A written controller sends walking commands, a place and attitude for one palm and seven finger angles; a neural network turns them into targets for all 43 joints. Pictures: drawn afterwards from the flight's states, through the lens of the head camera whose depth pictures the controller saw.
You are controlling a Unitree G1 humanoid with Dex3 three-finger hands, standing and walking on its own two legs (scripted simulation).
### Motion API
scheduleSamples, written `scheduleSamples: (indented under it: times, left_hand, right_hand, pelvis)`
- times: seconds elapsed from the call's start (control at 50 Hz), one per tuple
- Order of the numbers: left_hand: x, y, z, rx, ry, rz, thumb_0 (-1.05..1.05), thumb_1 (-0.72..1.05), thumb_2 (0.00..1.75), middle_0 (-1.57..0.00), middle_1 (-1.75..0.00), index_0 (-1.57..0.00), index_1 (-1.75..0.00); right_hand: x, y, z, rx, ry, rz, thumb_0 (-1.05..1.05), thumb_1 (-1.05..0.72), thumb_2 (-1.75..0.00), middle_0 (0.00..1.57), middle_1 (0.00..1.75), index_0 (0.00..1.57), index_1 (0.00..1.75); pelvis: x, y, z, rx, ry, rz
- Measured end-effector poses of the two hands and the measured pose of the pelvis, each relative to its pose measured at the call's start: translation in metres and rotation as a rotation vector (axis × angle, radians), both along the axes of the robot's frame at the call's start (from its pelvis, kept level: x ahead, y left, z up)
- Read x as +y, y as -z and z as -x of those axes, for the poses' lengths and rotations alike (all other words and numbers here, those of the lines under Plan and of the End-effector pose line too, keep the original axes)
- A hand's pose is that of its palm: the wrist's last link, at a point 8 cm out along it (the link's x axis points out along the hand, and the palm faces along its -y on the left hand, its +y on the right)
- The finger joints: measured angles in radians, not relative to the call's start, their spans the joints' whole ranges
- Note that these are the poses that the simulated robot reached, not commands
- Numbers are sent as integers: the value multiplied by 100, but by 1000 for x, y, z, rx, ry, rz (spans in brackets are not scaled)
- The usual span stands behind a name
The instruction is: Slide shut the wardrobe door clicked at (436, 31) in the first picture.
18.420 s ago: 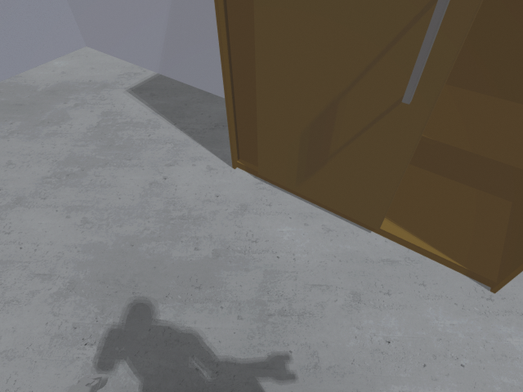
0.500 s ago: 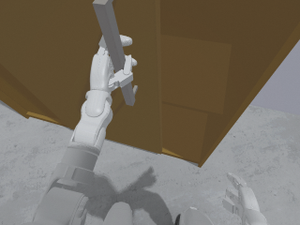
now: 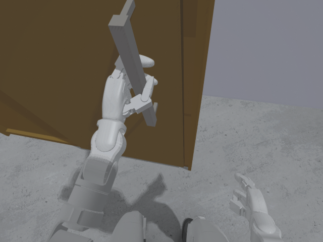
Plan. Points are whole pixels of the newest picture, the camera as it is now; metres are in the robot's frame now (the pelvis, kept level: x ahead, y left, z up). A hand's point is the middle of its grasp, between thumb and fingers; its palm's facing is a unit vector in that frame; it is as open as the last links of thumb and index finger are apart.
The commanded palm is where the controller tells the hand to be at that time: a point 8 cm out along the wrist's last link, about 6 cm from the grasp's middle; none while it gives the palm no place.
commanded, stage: step sideways, sliding the door along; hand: left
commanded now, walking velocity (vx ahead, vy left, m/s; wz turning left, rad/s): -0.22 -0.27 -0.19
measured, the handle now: (143, 80) +0.42 +0.08 +0.12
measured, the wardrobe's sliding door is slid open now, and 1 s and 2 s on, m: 0.02 0.00 0.00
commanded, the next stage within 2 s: stop walking and hold the door there in 0.62 s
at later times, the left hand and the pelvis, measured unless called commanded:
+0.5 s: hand (165, 94) +0.38 +0.03 +0.13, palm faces +0.28 -0.96 -0.09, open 6.5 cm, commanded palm +0.34 +0.01 +0.14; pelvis -0.04 -0.15 -0.01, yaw -3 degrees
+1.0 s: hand (160, 94) +0.38 +0.04 +0.13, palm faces +0.51 -0.78 -0.37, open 6.5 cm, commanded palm +0.33 +0.07 +0.13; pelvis +0.01 -0.26 +0.02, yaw -7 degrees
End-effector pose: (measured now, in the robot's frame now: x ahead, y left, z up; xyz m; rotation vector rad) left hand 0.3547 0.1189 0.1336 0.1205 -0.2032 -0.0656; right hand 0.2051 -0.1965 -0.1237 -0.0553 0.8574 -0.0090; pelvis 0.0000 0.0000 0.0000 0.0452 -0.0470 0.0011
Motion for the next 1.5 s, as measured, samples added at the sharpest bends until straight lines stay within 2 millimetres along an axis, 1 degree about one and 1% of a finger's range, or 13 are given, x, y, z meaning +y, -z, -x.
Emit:
scheduleSamples:
  times: [0.06, 0.22, 0.4, 0.52, 0.62, 0.74, 0.84, 0.92, 1.04, 1.14, 1.24, 1.36, 1.5]
  left_hand:
    - [-25, -1, 2, 16, 22, 18, 0, 70, 78, -45, -140, -28, -140]
    - [-29, 0, 5, 17, -64, 55, 1, 74, 82, -46, -140, -24, -140]
    - [-40, -3, 11, 73, -213, 48, 1, 76, 83, -39, -140, -18, -140]
    - [-46, -3, 12, 62, -363, 40, -1, 71, 84, -42, -140, -16, -140]
    - [-49, -3, 12, 65, -405, 72, 0, 70, 85, -44, -140, -16, -140]
    - [-52, -3, 13, 48, -476, 58, 0, 69, 85, -45, -140, -13, -140]
    - [-46, -6, 14, 53, -541, -170, -12, 60, 79, -45, -140, -20, -140]
    - [-47, -11, 16, 129, -608, -211, -17, 58, 76, -45, -140, -28, -140]
    - [-50, -13, 17, 177, -666, -218, -19, 56, 76, -46, -140, -34, -140]
    - [-50, -12, 17, 159, -650, -188, -16, 56, 78, -46, -140, -35, -140]
    - [-47, -10, 16, 118, -591, -166, -13, 57, 79, -46, -140, -36, -140]
    - [-42, -10, 14, 102, -511, -175, -12, 60, 74, -46, -140, -40, -140]
    - [-38, -10, 13, 94, -446, -184, -13, 60, 75, -46, -140, -44, -140]
  right_hand:
    - [-24, -11, 14, 12, 37, 20, 1, -91, -90, 20, 30, 20, 30]
    - [-93, -28, 62, 19, 136, 126, 1, -91, -90, 20, 30, 19, 30]
    - [-141, -7, 102, 112, 68, 111, 1, -91, -90, 20, 30, 19, 30]
    - [-171, 17, 97, 138, 33, 39, 1, -91, -90, 20, 30, 20, 30]
    - [-204, 7, 85, 137, 29, 111, 1, -91, -90, 21, 30, 20, 30]
    - [-243, -6, 55, 73, -4, 107, 1, -91, -90, 20, 30, 20, 30]
    - [-285, 0, 31, -1, 53, 77, 1, -90, -90, 21, 30, 20, 30]
    - [-317, -14, 32, -21, 113, 111, 1, -91, -90, 20, 30, 20, 30]
    - [-349, -36, 50, -17, 186, 170, 1, -91, -90, 20, 30, 19, 30]
    - [-363, -50, 70, -4, 238, 218, 1, -91, -90, 20, 30, 19, 30]
    - [-365, -56, 89, -12, 297, 266, 1, -91, -90, 20, 30, 19, 30]
    - [-338, -62, 116, -12, 335, 278, 1, -91, -90, 20, 30, 19, 30]
    - [-293, -49, 137, 29, 328, 234, 1, -90, -90, 20, 30, 20, 30]
  pelvis:
    - [-15, -9, 6, 26, 23, -27]
    - [-47, -4, 26, 39, 85, -6]
    - [-102, 3, 39, 10, 99, 54]
    - [-153, 12, 37, -8, 51, 97]
    - [-171, 6, 28, 14, 46, 65]
    - [-210, 5, 17, -4, 68, 58]
    - [-245, 11, 5, -20, 87, 65]
    - [-256, -5, -3, 7, 113, 7]
    - [-266, -20, -14, 33, 134, -28]
    - [-267, -20, -15, 29, 154, -8]
    - [-257, -12, -13, 18, 168, 54]
    - [-238, -14, -7, 19, 188, 61]
    - [-219, -14, -8, 22, 195, 57]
